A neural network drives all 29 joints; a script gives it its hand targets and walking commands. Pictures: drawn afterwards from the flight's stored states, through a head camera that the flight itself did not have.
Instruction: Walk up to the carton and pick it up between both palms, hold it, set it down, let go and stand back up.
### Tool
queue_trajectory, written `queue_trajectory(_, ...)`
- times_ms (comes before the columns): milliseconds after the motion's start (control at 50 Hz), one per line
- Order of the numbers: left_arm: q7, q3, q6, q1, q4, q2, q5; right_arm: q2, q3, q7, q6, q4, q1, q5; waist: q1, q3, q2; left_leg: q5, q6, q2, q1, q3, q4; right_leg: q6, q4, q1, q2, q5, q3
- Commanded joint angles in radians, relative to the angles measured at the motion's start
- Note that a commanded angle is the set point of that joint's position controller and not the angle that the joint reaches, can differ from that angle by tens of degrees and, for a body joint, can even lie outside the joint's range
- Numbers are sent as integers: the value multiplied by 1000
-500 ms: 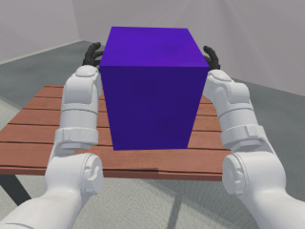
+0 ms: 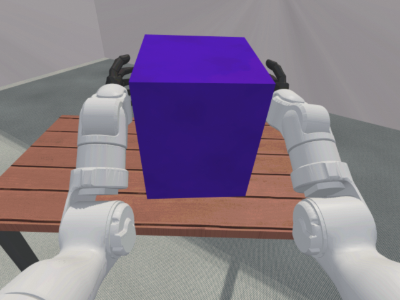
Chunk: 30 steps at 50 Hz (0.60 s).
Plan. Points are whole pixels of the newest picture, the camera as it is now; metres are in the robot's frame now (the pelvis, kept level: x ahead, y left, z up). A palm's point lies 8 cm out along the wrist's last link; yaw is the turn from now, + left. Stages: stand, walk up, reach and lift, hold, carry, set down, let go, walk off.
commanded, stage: hold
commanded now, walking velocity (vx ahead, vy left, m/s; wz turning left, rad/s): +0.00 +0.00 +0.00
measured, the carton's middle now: (196, 117) +0.40 +0.03 +0.24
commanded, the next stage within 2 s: set down in 0.92 s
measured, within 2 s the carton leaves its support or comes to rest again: neither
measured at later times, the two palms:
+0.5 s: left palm (117, 93) +0.37 +0.17 +0.30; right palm (277, 98) +0.39 -0.12 +0.30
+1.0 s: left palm (117, 90) +0.37 +0.17 +0.31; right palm (279, 95) +0.38 -0.12 +0.30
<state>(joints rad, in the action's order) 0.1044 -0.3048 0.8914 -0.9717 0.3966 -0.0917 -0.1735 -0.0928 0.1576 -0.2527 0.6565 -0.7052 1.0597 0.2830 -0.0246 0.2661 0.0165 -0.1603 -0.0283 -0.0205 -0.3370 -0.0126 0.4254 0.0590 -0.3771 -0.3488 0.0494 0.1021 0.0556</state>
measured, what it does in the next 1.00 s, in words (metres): stands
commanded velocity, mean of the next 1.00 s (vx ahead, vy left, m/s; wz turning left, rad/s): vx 0.00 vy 0.00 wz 0.00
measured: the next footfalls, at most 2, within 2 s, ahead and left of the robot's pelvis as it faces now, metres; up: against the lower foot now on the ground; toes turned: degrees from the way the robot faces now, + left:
none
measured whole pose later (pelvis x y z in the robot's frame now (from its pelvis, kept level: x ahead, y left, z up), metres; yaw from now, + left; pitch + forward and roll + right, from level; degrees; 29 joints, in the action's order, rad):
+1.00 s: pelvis +0.00 +0.00 +0.00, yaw +0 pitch +4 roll +0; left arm 0.10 -0.30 0.90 -0.99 0.42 -0.09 -0.17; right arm -0.11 0.15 -0.26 0.70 -0.70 1.08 0.29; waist -0.02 0.28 0.01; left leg -0.16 -0.03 -0.02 -0.33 -0.01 0.43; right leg 0.06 -0.38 -0.35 0.05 0.10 0.05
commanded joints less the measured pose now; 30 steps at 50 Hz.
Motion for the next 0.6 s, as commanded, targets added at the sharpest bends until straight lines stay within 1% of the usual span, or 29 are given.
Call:
queue_trajectory(0,-148,439,-102,-949,-235,658,283,707,-383,88,20,344,948,222,-113,414,-47,-13,2,79,104,-48,-64,-112,57,494,-6,-123,-92)
queue_trajectory(20,-146,460,-97,-945,-193,689,288,672,-359,94,17,329,961,217,-133,410,-75,-9,-19,68,120,-56,-72,-102,58,475,-2,-108,-85)
queue_trajectory(40,-147,453,-93,-917,-165,684,285,663,-364,91,16,352,972,216,-127,404,-66,-12,-13,75,124,-54,-65,-98,62,469,-2,-110,-87)
queue_trajectory(60,-145,469,-101,-987,-215,686,291,694,-357,93,22,302,964,221,-126,419,-95,-35,-20,76,116,-52,-65,-104,67,457,-12,-54,-94)
queue_trajectory(80,-148,475,-96,-970,-214,688,300,684,-357,92,15,339,978,207,-134,422,-81,-19,-21,71,113,-54,-64,-100,54,475,-6,-113,-88)
queue_trajectory(100,-150,466,-101,-953,-196,691,293,688,-368,96,10,368,1014,218,-124,425,-59,-29,-8,72,101,-56,-65,-105,66,480,-16,-67,-98)
queue_trajectory(120,-141,465,-103,-1027,-231,672,292,710,-365,102,7,324,1019,212,-111,449,-72,-34,-17,73,115,-55,-70,-106,64,460,-13,-58,-94)
queue_trajectory(140,-141,496,-98,-929,-223,704,312,675,-375,101,-3,414,1010,227,-120,486,-83,20,-18,68,125,-56,-54,-103,47,486,-7,-127,-92)
queue_trajectory(160,-141,452,-94,-943,-202,680,280,707,-383,98,6,372,1030,234,-101,431,-35,18,-10,70,125,-56,-56,-110,56,467,-8,-113,-87)
queue_trajectory(180,-142,465,-92,-960,-156,678,289,676,-356,94,14,352,1016,207,-124,397,-67,-54,-11,74,78,-57,-68,-107,59,462,-15,-62,-95)
queue_trajectory(200,-143,465,-95,-926,-171,684,299,675,-366,93,12,362,1007,213,-118,427,-60,-8,-17,72,95,-54,-62,-110,52,470,-10,-96,-85)
queue_trajectory(220,-145,467,-95,-928,-224,690,292,682,-384,95,18,356,958,228,-125,448,-66,13,-15,75,114,-54,-59,-106,53,496,-15,-141,-98)
queue_trajectory(240,-146,476,-91,-922,-213,684,290,660,-371,94,13,366,967,240,-129,453,-78,30,-18,69,135,-60,-50,-101,59,483,-9,-152,-101)
queue_trajectory(280,-145,460,-103,-997,-213,688,289,700,-367,100,18,316,988,222,-120,424,-71,-32,-22,75,97,-58,-69,-109,56,472,-16,-79,-93)
queue_trajectory(300,-149,479,-89,-916,-140,711,296,649,-345,96,9,380,1026,209,-142,423,-87,-6,-16,71,103,-58,-65,-98,62,462,-13,-98,-96)
queue_trajectory(320,-146,470,-97,-938,-171,709,288,669,-361,99,6,383,1038,225,-117,440,-70,-3,-12,74,91,-55,-56,-101,58,484,-7,-100,-90)
queue_trajectory(340,-146,456,-97,-967,-143,685,293,673,-351,101,17,307,1014,203,-121,381,-82,-40,-9,72,100,-56,-72,-97,65,439,-10,-63,-92)
queue_trajectory(360,-143,431,-109,-1017,-183,672,296,697,-352,106,17,316,1028,203,-110,427,-39,-47,-4,76,92,-52,-66,-107,70,449,-13,-32,-87)
queue_trajectory(380,-141,444,-107,-1000,-185,676,296,678,-339,105,19,271,978,194,-128,413,-64,-30,-17,72,104,-55,-64,-104,66,441,-9,-54,-85)
queue_trajectory(400,-139,442,-105,-974,-167,699,292,679,-356,106,7,326,1028,216,-104,452,-63,-25,-15,75,106,-54,-61,-101,64,457,-13,-47,-94)
queue_trajectory(420,-137,443,-105,-990,-199,680,291,696,-376,104,14,321,1008,221,-106,444,-67,4,-12,79,96,-52,-62,-105,56,471,-17,-98,-92)
queue_trajectory(440,-139,469,-106,-939,-188,707,321,691,-397,103,5,426,1060,233,-104,504,-28,25,0,74,112,-60,-59,-104,48,486,-5,-136,-101)
queue_trajectory(460,-138,450,-105,-959,-156,680,303,680,-360,100,23,336,1008,222,-120,416,-55,-25,-10,76,94,-60,-67,-111,67,449,-17,-72,-103)
queue_trajectory(480,-143,447,-109,-996,-181,680,309,679,-348,106,16,301,991,213,-117,411,-63,0,-15,66,121,-58,-64,-100,58,434,-7,-107,-94)
queue_trajectory(500,-151,428,-108,-972,-168,673,293,665,-348,102,20,279,948,207,-134,387,-57,-17,-15,75,102,-54,-67,-107,61,457,-18,-88,-97)
queue_trajectory(520,-153,434,-101,-949,-143,679,277,671,-349,101,13,323,1015,213,-112,408,-60,-20,-10,80,91,-54,-69,-104,71,454,-11,-72,-89)
queue_trajectory(540,-150,427,-111,-979,-182,662,299,690,-374,102,16,342,1012,218,-109,443,-32,-10,-1,77,107,-55,-61,-108,61,464,-14,-88,-91)
queue_trajectory(560,-149,449,-103,-913,-147,685,300,676,-386,100,9,404,1043,233,-103,474,-44,30,-1,80,90,-55,-49,-112,53,497,-9,-140,-96)
queue_trajectory(580,-152,445,-96,-950,-143,688,298,667,-352,96,20,345,1009,216,-126,418,-57,3,-13,71,92,-64,-56,-103,52,476,-11,-124,-96)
